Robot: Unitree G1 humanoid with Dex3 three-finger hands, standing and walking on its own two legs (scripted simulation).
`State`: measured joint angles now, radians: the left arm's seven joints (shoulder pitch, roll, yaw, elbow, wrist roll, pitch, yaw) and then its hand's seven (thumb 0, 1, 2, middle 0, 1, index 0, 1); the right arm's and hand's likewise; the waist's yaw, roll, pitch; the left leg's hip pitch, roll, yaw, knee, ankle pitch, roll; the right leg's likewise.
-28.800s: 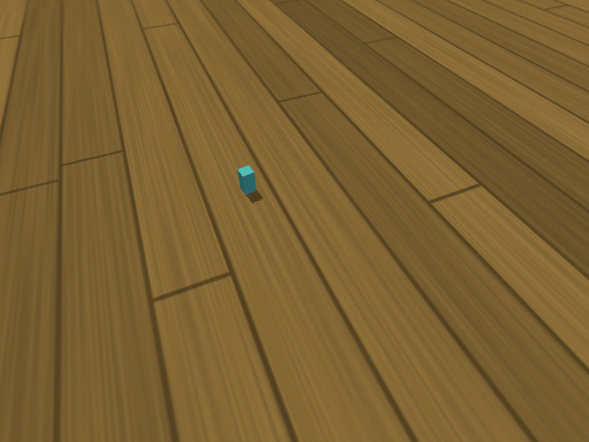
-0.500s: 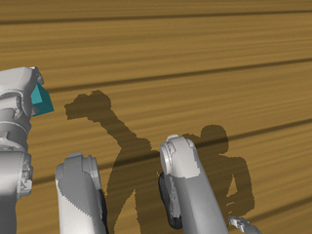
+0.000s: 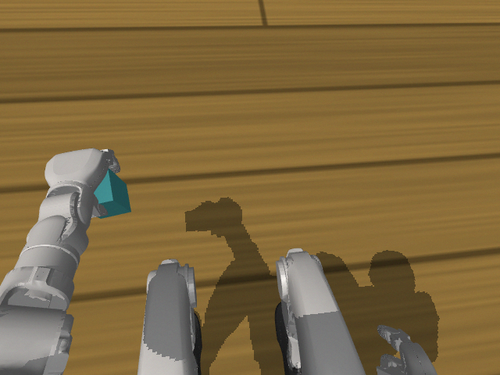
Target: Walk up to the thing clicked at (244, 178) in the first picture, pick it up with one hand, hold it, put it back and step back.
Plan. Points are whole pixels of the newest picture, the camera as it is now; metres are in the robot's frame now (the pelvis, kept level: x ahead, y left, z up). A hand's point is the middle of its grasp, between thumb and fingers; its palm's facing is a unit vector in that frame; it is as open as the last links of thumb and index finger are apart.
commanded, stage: lift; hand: left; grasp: from above
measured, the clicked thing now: (104, 194) +0.45 +0.26 -0.14
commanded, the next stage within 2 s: hold in 0.98 s
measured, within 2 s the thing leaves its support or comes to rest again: neither
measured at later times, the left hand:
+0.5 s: hand (28, 174) +0.38 +0.24 +0.10, palm faces -0.42 -0.12 -0.90, open 9.3 cm
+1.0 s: hand out of the picture +0.38 +0.23 +0.19, palm faces -0.42 -0.12 -0.90, open 9.3 cm
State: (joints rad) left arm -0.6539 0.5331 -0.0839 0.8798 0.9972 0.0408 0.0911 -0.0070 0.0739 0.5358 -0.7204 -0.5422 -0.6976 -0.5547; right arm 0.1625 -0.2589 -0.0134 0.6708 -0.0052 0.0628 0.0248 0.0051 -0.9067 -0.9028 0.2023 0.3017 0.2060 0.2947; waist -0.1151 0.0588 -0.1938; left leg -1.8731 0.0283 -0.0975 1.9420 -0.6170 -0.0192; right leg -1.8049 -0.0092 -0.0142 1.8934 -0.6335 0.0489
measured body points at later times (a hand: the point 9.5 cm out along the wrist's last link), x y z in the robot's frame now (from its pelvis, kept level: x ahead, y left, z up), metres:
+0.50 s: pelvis +0.03 +0.00 +0.18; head +0.11 +0.00 +0.62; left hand +0.40 +0.25 +0.15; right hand +0.14 -0.27 +0.05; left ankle +0.09 +0.13 -0.44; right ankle +0.10 -0.14 -0.44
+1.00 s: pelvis +0.07 +0.00 +0.26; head +0.11 -0.01 +0.71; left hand +0.40 +0.24 +0.24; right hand +0.16 -0.27 +0.13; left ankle +0.09 +0.13 -0.44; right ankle +0.10 -0.14 -0.44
